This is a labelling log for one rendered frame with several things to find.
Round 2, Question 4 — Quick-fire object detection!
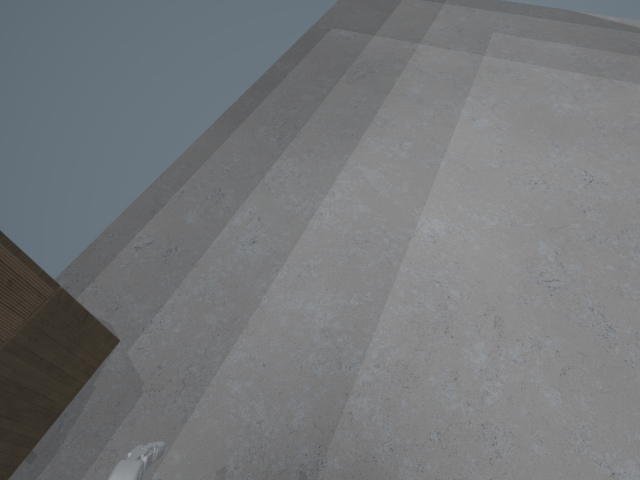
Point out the left robot hand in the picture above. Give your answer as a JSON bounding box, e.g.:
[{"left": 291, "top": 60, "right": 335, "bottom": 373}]
[{"left": 107, "top": 441, "right": 166, "bottom": 480}]

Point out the cupboard door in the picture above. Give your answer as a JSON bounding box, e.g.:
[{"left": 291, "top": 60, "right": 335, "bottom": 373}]
[{"left": 0, "top": 243, "right": 54, "bottom": 345}]

